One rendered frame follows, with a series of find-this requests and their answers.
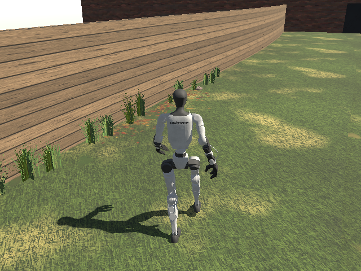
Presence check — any robot left forearm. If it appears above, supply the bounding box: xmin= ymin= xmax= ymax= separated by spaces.
xmin=153 ymin=136 xmax=162 ymax=149

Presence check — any right robot upper arm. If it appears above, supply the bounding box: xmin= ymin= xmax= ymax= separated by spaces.
xmin=192 ymin=113 xmax=207 ymax=146

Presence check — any robot torso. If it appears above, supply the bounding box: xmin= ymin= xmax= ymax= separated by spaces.
xmin=167 ymin=111 xmax=193 ymax=169

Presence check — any robot left thigh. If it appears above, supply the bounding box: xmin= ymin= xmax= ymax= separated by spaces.
xmin=161 ymin=159 xmax=178 ymax=205

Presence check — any right robot hand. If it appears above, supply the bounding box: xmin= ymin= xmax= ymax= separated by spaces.
xmin=205 ymin=163 xmax=218 ymax=179

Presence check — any robot right forearm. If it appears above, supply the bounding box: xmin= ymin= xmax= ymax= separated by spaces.
xmin=202 ymin=137 xmax=216 ymax=165

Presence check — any left robot upper arm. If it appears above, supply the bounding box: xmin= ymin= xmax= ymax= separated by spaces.
xmin=154 ymin=113 xmax=169 ymax=143

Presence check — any left robot hand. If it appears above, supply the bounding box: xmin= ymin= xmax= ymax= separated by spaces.
xmin=156 ymin=144 xmax=169 ymax=155

